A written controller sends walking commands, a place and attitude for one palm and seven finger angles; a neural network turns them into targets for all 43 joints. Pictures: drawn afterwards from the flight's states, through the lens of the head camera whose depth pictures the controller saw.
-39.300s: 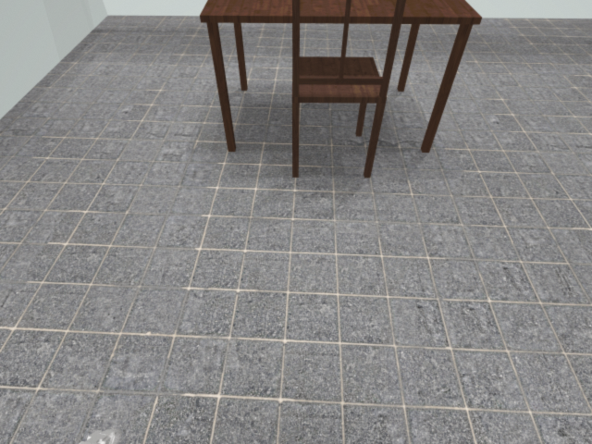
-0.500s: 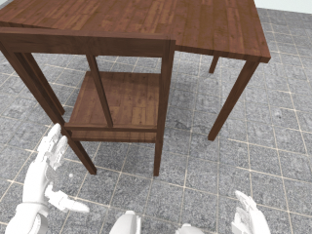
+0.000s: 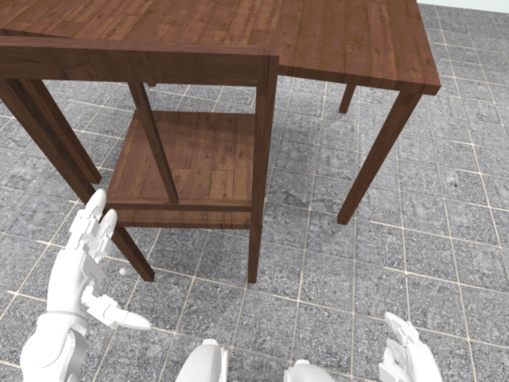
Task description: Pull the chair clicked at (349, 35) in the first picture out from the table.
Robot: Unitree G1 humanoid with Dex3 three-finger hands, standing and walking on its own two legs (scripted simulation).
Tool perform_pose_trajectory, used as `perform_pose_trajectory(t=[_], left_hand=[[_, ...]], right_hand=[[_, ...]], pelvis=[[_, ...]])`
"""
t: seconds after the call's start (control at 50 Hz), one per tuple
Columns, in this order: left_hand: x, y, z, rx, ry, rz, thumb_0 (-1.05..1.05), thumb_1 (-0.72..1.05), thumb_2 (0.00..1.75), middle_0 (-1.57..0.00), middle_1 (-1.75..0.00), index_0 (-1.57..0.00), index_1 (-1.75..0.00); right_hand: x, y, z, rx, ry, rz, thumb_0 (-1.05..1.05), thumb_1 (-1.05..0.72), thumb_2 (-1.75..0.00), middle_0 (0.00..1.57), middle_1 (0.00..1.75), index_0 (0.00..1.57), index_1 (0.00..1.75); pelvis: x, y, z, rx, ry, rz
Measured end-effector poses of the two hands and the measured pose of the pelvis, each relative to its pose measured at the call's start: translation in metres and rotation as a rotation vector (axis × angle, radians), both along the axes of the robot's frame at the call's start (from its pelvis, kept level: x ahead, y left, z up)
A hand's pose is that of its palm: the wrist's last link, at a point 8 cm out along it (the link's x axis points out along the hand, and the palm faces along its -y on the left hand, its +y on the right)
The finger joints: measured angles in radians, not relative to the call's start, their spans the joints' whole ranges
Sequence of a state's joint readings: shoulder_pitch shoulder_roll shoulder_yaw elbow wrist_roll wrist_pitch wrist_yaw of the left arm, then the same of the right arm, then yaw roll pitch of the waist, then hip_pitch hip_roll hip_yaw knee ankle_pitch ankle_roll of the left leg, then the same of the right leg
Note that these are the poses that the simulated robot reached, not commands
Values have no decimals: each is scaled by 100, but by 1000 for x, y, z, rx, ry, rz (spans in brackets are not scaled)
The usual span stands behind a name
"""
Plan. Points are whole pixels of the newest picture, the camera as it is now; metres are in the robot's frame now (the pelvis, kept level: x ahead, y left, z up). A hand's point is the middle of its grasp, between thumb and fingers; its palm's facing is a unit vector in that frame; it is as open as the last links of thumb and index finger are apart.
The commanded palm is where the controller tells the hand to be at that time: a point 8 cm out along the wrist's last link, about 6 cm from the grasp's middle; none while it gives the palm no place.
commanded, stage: aim the fingers beside a spindle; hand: left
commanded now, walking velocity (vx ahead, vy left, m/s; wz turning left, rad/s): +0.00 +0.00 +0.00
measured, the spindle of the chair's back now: (159, 153) +0.50 +0.20 +0.03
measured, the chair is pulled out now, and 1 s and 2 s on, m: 0.13 0.13 0.13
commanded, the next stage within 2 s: push the fingers through the gap in 1.66 s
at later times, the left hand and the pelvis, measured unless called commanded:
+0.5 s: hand (140, 250) +0.31 +0.19 +0.02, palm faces +0.02 -1.00 -0.02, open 16.9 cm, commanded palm +0.28 +0.24 +0.02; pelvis +0.00 +0.01 -0.01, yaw -1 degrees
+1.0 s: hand (156, 237) +0.34 +0.18 +0.00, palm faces +0.03 -1.00 -0.03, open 16.9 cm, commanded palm +0.32 +0.23 +0.00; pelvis -0.01 +0.00 -0.03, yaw -1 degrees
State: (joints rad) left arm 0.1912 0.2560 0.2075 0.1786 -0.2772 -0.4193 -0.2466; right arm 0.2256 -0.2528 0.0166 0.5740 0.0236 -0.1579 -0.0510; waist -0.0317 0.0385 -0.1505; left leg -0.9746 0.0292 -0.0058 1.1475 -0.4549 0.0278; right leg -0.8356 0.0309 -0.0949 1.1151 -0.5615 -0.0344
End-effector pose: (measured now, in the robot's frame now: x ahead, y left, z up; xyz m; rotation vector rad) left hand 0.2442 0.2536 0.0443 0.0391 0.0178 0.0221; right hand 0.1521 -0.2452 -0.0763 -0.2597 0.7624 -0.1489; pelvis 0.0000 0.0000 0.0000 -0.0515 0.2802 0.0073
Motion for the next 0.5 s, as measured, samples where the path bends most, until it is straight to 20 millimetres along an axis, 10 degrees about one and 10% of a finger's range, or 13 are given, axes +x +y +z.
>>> perform_pose_trajectory(t=[0.5], left_hand=[[41,-9,-21,-14,-16,-2,-1,-50,30,-6,-8,-6,-8]], right_hand=[[-17,2,-21,1,94,-20,1,-91,-90,20,30,20,30]], pelvis=[[-4,6,-12,0,46,-14]])
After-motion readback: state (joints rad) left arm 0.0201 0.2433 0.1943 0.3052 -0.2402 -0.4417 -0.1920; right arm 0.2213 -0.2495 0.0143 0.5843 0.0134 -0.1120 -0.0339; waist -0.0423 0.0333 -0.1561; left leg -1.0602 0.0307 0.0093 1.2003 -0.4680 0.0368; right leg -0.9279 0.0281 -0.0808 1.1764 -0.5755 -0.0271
